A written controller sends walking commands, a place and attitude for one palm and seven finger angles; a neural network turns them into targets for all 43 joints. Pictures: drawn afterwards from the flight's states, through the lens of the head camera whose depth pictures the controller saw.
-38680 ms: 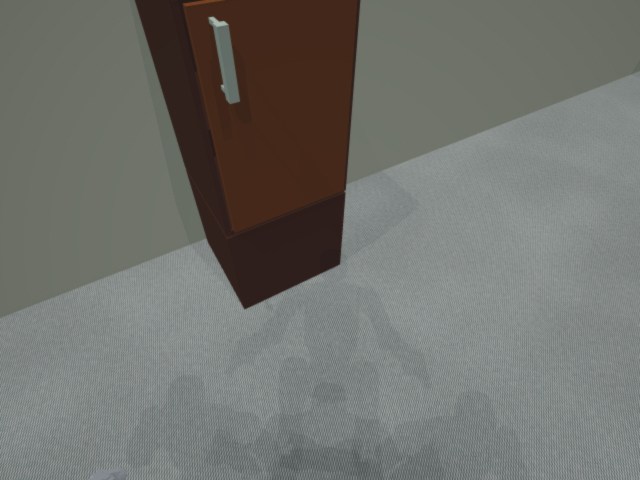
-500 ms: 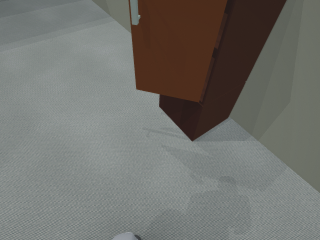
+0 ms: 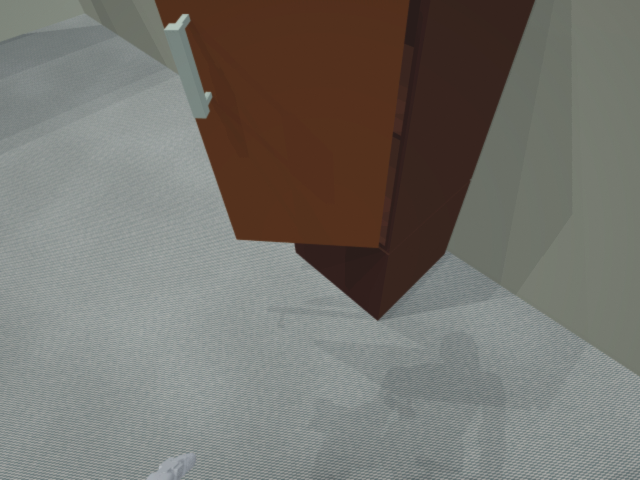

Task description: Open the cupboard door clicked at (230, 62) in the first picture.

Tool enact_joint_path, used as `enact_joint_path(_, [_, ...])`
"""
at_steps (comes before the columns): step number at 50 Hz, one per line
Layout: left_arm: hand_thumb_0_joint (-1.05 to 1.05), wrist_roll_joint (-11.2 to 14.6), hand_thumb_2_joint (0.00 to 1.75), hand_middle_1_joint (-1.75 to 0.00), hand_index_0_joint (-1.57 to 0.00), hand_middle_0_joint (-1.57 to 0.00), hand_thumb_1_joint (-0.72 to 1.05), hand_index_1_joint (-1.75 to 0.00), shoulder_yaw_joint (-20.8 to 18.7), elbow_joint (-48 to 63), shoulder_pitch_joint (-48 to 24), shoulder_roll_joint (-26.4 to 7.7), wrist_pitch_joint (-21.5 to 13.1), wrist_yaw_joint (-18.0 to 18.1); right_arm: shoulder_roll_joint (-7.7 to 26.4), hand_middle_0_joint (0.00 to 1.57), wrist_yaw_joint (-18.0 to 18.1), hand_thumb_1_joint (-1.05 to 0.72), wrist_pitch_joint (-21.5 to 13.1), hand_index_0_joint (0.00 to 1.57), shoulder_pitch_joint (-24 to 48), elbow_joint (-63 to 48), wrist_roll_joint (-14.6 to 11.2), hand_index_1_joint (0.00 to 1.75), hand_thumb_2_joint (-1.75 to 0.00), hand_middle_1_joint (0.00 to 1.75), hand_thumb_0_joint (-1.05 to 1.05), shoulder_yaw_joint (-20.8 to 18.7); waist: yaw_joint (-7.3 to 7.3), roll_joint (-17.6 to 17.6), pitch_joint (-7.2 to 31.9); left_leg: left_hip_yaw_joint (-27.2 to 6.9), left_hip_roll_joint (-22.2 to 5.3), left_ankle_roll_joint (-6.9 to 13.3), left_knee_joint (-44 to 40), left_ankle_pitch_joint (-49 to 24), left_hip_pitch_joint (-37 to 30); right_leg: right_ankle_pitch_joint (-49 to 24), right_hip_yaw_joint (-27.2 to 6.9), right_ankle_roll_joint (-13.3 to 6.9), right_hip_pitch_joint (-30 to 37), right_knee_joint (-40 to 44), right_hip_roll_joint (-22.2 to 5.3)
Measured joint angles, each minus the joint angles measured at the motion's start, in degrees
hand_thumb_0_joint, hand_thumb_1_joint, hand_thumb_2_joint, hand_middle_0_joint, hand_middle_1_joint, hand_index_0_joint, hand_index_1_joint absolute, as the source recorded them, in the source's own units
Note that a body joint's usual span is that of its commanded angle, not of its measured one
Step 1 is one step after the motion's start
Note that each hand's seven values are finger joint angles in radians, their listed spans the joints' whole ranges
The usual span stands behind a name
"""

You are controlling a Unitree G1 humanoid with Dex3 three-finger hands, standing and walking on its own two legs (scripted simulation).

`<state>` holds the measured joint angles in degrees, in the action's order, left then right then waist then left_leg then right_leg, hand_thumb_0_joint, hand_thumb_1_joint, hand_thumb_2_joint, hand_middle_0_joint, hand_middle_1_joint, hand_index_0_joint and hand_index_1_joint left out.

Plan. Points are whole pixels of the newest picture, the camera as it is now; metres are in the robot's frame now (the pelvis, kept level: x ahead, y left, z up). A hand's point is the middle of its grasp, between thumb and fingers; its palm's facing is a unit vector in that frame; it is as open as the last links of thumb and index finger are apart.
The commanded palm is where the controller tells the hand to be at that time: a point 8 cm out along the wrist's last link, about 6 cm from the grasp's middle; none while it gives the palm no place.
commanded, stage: take the last steps up to it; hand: left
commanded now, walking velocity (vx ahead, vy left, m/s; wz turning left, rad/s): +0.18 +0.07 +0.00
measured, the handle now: (193, 68) +0.69 +0.24 +0.16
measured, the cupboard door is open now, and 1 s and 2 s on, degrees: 40 40 40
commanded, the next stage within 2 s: come to a stop and stand still in 0.06 s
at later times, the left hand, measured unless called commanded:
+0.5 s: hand out of the picture +0.14 +0.24 -0.18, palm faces +0.04 -0.98 -0.20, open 7.4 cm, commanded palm none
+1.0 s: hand (200, 475) +0.15 +0.20 -0.17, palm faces +0.02 -0.98 -0.18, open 7.3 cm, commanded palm none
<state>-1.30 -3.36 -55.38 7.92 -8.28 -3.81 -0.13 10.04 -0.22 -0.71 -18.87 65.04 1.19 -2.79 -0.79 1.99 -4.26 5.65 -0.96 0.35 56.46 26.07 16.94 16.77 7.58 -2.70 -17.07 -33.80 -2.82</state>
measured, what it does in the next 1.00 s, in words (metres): walks ahead: left foot, then right foot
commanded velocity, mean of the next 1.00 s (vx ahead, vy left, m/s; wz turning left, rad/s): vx -0.08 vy -0.04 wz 0.00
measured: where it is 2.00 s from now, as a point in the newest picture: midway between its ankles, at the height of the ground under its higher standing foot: outside the picture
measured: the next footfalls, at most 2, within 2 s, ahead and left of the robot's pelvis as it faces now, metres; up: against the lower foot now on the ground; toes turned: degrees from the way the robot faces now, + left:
left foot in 0.26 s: +0.22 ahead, +0.16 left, +0.00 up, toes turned +6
right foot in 0.66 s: +0.14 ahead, -0.11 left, +0.00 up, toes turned -5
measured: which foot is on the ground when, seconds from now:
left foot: up 0.00-0.24, down 0.26-0.66, up 0.68-0.86, down 0.88-1.00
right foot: down 0.00-0.28, up 0.30-0.64, down 0.66-1.00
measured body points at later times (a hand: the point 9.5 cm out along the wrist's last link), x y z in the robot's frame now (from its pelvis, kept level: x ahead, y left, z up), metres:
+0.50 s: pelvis +0.12 +0.06 +0.00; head +0.17 +0.07 +0.45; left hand +0.14 +0.30 -0.16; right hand +0.22 -0.17 -0.14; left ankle +0.18 +0.16 -0.73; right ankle +0.05 -0.07 -0.67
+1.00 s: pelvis +0.11 +0.02 +0.01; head +0.13 +0.03 +0.46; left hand +0.15 +0.25 -0.16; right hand +0.10 -0.21 -0.15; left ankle +0.10 +0.13 -0.73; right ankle +0.10 -0.10 -0.73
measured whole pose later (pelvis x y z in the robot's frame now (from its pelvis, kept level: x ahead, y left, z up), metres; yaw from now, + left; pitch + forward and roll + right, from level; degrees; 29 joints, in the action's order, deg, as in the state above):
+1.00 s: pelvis +0.11 +0.02 +0.01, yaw -2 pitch +0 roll -1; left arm -0.3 -1.4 -61.7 11.7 -10.0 0.7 2.0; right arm 8.7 1.8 0.6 -15.8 64.5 0.7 -1.4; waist 0.2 -1.0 -2.2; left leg 1.6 -1.4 0.4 29.4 17.0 12.5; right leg 14.8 3.8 0.6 -11.5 -26.3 -0.9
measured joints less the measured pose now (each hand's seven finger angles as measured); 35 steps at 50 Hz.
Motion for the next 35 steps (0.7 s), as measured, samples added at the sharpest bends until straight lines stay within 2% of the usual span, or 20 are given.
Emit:
enact_joint_path(1, [0.00, 0.1, 0.89, -0.30, -0.20, -0.20, 0.91, -0.30, 0.1, -0.5, 0.9, 0.3, 0.0, 0.2, 0.0, 0.20, 0.0, -0.91, 0.1, 0.20, 0.7, -0.2, 0.0, 0.30, -0.90, 0.30, 0.01, -0.1, -0.05, -0.1, 0.0, -0.8, -0.3, -0.4, 3.1, -1.7, 2.6, -0.6, 0.0, 0.5, 1.4, 2.1, 0.3])
enact_joint_path(3, [0.00, 0.5, 0.89, -0.30, -0.20, -0.20, 0.92, -0.30, -0.5, -1.7, 2.7, 0.5, -0.1, 1.0, -0.2, 0.20, 0.1, -0.91, -0.1, 0.20, 2.1, -0.9, 0.0, 0.30, -0.90, 0.30, 0.01, -0.1, -0.08, -0.4, 0.2, -1.8, -1.5, -1.3, 3.1, -4.4, 6.5, -1.7, 0.0, 0.6, 4.3, 6.4, 0.7])
enact_joint_path(7, [-0.01, 0.2, 0.89, -0.30, -0.20, -0.20, 0.95, -0.30, -0.6, -4.3, 5.5, -1.1, 0.0, 0.9, -0.9, 0.19, -0.1, -0.91, -0.5, 0.20, 4.7, -2.5, -0.2, 0.30, -0.90, 0.30, 0.01, -0.1, 0.43, -1.9, 0.6, -1.8, -3.2, -2.5, -8.3, -7.8, 9.4, -2.1, 0.0, 1.5, 8.9, 11.8, 0.2])
enact_joint_path(11, [-0.01, 0.2, 0.89, -0.30, -0.20, -0.20, 0.94, -0.30, -0.1, -7.1, 7.9, -1.4, 0.8, 0.7, -0.1, 0.20, -0.1, -0.93, -0.9, 0.20, 7.2, -3.2, -0.2, 0.30, -0.90, 0.30, 0.01, 0.0, 1.62, -2.7, 0.2, -1.1, -2.6, -2.5, -20.9, -13.2, 7.5, 1.0, 0.1, 3.5, 12.2, 11.2, -0.9])
enact_joint_path(12, [-0.01, 0.2, 0.89, -0.30, -0.20, -0.20, 0.93, -0.30, 0.2, -7.7, 8.6, -1.4, 1.2, 0.8, 0.2, 0.20, 0.0, -0.93, -1.1, 0.20, 7.7, -3.3, -0.2, 0.30, -0.90, 0.30, 0.01, 0.2, 1.89, -2.6, 0.2, -1.0, -2.5, -2.4, -24.3, -17.5, 6.1, 2.4, 0.0, 4.1, 12.6, 9.8, -0.9])
enact_joint_path(13, [0.00, 0.4, 0.89, -0.30, -0.20, -0.20, 0.93, -0.30, 0.5, -8.2, 9.5, -1.1, 1.7, 1.1, 0.6, 0.20, 0.1, -0.93, -1.5, 0.20, 8.0, -3.6, -0.1, 0.30, -0.90, 0.30, 0.01, 0.3, 2.13, -2.0, 0.5, -1.1, -2.9, -1.4, -26.2, -22.7, 4.9, 4.2, -0.1, 4.7, 12.5, 7.7, -0.6])
enact_joint_path(15, [0.00, 0.6, 0.89, -0.30, -0.20, -0.20, 0.92, -0.30, 1.0, -9.2, 10.2, -1.6, 3.0, 1.9, -0.1, 0.20, 0.7, -0.92, -1.5, 0.20, 9.2, -3.5, -0.2, 0.30, -0.90, 0.30, 0.01, 0.6, 2.20, -3.6, 0.8, -0.4, -2.1, 0.7, -23.6, -17.0, 4.4, 7.6, -1.0, 5.2, 12.0, 3.6, -1.7])
enact_joint_path(17, [0.00, 0.8, 0.89, -0.30, -0.20, -0.20, 0.92, -0.30, 1.2, -9.4, 9.7, -2.0, 4.6, 2.3, -1.2, 0.20, 1.6, -0.92, -0.9, 0.20, 10.9, -3.7, -0.3, 0.30, -0.90, 0.30, 0.01, 1.1, 2.69, -5.2, 0.5, 0.8, -1.4, 1.4, -22.5, -13.2, 3.9, 11.8, -2.7, 5.0, 9.6, -1.8, -2.1])
enact_joint_path(20, [0.00, 0.8, 0.89, -0.30, -0.20, -0.20, 0.91, -0.30, 1.1, -8.4, 8.0, -1.8, 6.5, 2.2, -1.9, 0.20, 2.6, -0.92, 0.2, 0.20, 13.3, -5.3, -0.3, 0.30, -0.90, 0.30, 0.01, 1.1, 2.48, -4.4, -0.6, 1.2, -1.8, 1.3, -23.7, -13.6, 3.5, 16.6, -4.4, 4.6, 3.5, -13.5, -0.3])
enact_joint_path(23, [0.01, 0.7, 0.89, -0.30, -0.20, -0.20, 0.91, -0.30, 0.3, -6.1, 5.9, -1.9, 7.4, 1.8, -2.1, 0.20, 3.0, -0.91, 0.9, 0.20, 14.6, -6.7, 0.0, 0.30, -0.90, 0.30, 0.01, 0.7, 2.10, -3.1, -1.4, 1.2, -2.6, 1.8, -25.1, -14.6, 3.5, 16.4, -5.3, 4.3, -2.4, -21.8, 1.5])
enact_joint_path(25, [0.01, 0.6, 0.89, -0.30, -0.20, -0.20, 0.91, -0.30, -0.3, -4.4, 4.6, -2.3, 7.7, 1.6, -1.9, 0.20, 3.1, -0.91, 1.3, 0.21, 14.7, -7.1, 0.1, 0.30, -0.90, 0.30, 0.01, 0.5, 2.11, -2.5, -1.4, 1.3, -3.2, 1.6, -25.8, -15.3, 3.6, 14.9, -5.7, 4.5, -5.1, -24.1, 2.0])
enact_joint_path(27, [0.00, 0.4, 0.89, -0.30, -0.20, -0.20, 0.91, -0.30, -0.7, -2.8, 3.4, -2.6, 7.7, 1.4, -1.4, 0.20, 3.0, -0.91, 1.6, 0.21, 14.5, -7.1, 0.3, 0.30, -0.90, 0.30, 0.01, 0.2, 2.06, -1.8, -1.3, 1.2, -3.7, 1.1, -26.2, -15.8, 3.7, 13.3, -5.7, 4.4, -6.1, -23.0, 1.9])
enact_joint_path(29, [0.00, 0.3, 0.89, -0.30, -0.20, -0.20, 0.91, -0.30, -0.8, -1.5, 2.7, -2.8, 7.5, 1.2, -0.7, 0.20, 2.7, -0.91, 2.0, 0.21, 13.8, -7.0, 0.4, 0.30, -0.90, 0.30, 0.01, -0.2, 1.83, -0.9, -0.9, 1.0, -4.2, 0.6, -26.2, -16.1, 3.8, 11.7, -5.3, 4.0, -5.0, -18.1, 1.5])
enact_joint_path(32, [0.00, 0.0, 0.89, -0.30, -0.20, -0.20, 0.91, -0.30, -0.7, 0.0, 2.7, -3.1, 6.5, 1.0, 0.4, 0.20, 2.1, -0.90, 2.6, 0.21, 12.2, -6.8, 0.3, 0.30, -0.90, 0.30, 0.01, -0.9, 1.43, -0.1, 0.3, 0.5, -4.7, -0.4, -24.5, -15.7, 4.5, 5.0, -4.4, 3.6, -0.2, -5.3, 0.7])
enact_joint_path(33, [0.00, -0.2, 0.89, -0.30, -0.20, -0.20, 0.91, -0.30, -0.6, 0.6, 3.3, -3.6, 6.0, 1.0, 0.4, 0.20, 1.9, -0.90, 2.8, 0.21, 11.3, -6.8, 0.1, 0.30, -0.90, 0.30, 0.01, -1.0, 1.41, -1.1, 1.1, 0.9, -4.1, -0.7, -23.2, -15.0, 5.3, 2.7, -5.2, 2.9, 1.6, 0.0, -0.1])
enact_joint_path(35, [0.00, -0.5, 0.89, -0.30, -0.20, -0.20, 0.91, -0.30, -0.1, 0.0, 3.4, -3.2, 5.9, 1.2, 1.3, 0.20, 1.3, -0.91, 3.6, 0.21, 10.1, -6.6, -0.3, 0.30, -0.90, 0.30, 0.01, -1.5, 0.97, -0.5, 1.4, -1.1, -3.4, -1.1, -18.4, -7.4, 6.7, 1.1, -4.8, 2.9, 1.4, -0.8, 0.1])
